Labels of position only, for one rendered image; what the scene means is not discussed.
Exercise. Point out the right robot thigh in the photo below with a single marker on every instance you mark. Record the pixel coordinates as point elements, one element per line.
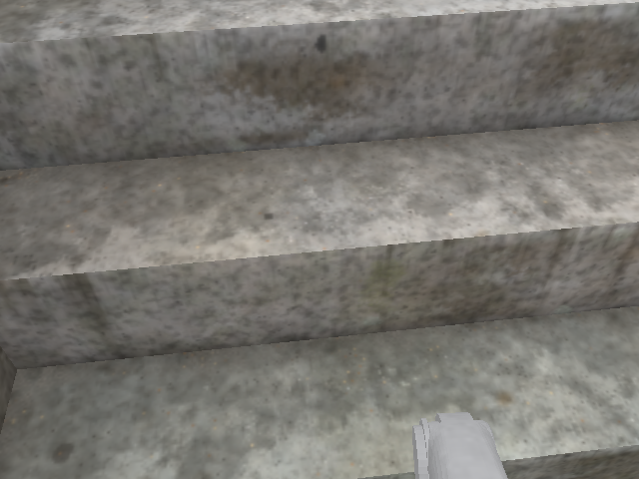
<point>454,446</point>

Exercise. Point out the right robot shin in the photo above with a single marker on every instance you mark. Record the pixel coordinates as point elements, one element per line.
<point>487,426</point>

